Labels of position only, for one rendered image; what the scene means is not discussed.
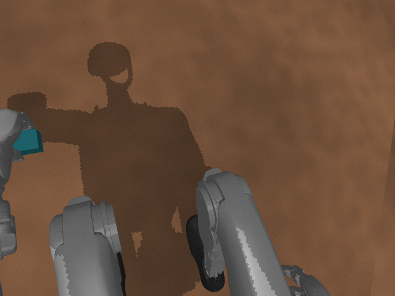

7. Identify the left robot hand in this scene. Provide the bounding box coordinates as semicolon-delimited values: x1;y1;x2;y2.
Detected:
0;109;35;162

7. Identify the right robot hand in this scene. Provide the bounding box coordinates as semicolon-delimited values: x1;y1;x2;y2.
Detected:
281;265;331;296

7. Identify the right robot foot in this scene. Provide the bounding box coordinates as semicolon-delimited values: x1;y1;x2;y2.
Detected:
186;215;225;292

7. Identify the left robot arm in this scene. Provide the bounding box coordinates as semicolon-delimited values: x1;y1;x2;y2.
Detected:
0;143;17;296

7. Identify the small box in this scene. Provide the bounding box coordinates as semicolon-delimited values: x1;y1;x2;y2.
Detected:
13;129;44;155

